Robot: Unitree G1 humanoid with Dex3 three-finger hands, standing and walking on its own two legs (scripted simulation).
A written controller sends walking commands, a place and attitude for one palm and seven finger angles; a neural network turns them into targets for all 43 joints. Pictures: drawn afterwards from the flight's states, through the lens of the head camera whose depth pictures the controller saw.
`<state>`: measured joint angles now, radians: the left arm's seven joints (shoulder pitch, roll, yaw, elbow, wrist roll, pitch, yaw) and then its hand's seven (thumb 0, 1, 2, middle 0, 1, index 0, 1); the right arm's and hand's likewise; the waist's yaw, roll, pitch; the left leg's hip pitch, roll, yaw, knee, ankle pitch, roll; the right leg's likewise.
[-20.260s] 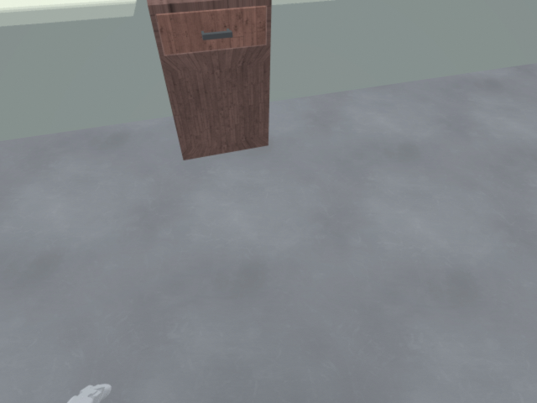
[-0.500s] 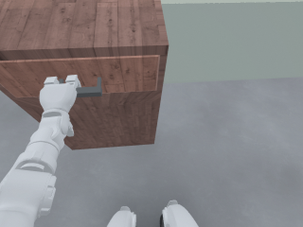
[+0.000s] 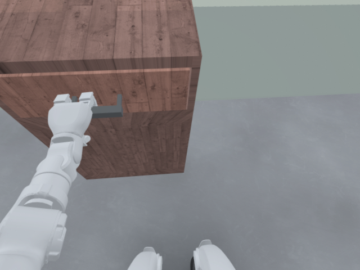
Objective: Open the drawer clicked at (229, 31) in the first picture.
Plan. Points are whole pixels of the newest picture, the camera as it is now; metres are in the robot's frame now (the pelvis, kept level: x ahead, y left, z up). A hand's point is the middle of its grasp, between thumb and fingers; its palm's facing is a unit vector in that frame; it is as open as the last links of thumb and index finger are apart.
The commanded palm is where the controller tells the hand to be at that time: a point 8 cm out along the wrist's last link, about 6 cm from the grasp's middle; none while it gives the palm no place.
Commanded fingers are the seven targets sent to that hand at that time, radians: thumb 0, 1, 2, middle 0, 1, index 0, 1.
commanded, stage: close the thumb around the handle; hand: left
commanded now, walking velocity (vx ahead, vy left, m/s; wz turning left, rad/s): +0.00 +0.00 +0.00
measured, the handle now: (96, 105) +0.50 +0.20 -0.01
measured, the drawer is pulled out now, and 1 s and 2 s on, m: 0.00 0.07 0.20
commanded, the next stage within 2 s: pull the drawer open in 0.30 s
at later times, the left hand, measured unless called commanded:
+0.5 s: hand (80, 130) +0.45 +0.24 -0.03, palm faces -0.05 -0.03 -1.00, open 5.5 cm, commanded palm +0.42 +0.22 +0.02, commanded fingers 0.00 0.90 0.90 -0.40 -1.35 -0.40 -1.35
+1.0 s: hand (76, 154) +0.38 +0.24 -0.03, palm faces -0.01 -0.04 -1.00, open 5.5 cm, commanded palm +0.35 +0.23 +0.02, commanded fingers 0.00 0.90 0.90 -0.40 -1.35 -0.40 -1.35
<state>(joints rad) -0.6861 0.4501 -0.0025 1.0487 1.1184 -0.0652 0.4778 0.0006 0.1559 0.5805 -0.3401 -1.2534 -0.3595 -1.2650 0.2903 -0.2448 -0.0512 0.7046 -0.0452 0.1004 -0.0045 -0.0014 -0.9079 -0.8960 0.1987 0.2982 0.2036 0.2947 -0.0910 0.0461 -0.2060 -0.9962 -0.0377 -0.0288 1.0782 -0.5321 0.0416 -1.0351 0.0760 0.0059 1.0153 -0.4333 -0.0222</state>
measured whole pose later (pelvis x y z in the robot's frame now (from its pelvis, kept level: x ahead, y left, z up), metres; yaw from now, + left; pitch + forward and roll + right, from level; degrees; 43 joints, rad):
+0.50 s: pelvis -0.01 +0.00 +0.00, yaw +0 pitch +25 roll -2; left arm -0.70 0.44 -0.02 1.06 1.11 -0.04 0.49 0.01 0.75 0.81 -0.39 -1.34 -0.39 -1.34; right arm 0.30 -0.24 -0.05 0.72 -0.04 0.10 0.00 0.00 -0.91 -0.90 0.20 0.30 0.20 0.29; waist -0.09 0.05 -0.20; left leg -1.00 -0.04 -0.03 1.08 -0.53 0.05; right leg -1.03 0.07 0.01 1.01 -0.43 -0.02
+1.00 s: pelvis +0.00 +0.00 +0.01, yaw +0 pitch +22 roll -2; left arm -0.42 0.35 -0.04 0.84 1.13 -0.06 0.56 0.00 0.74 0.84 -0.38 -1.37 -0.39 -1.34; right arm 0.23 -0.23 -0.06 0.68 -0.03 0.13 0.00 0.00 -0.91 -0.90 0.20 0.30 0.20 0.29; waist -0.03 0.04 -0.21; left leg -0.89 -0.04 -0.02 1.03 -0.52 0.05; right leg -0.93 0.07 0.02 0.98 -0.43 -0.02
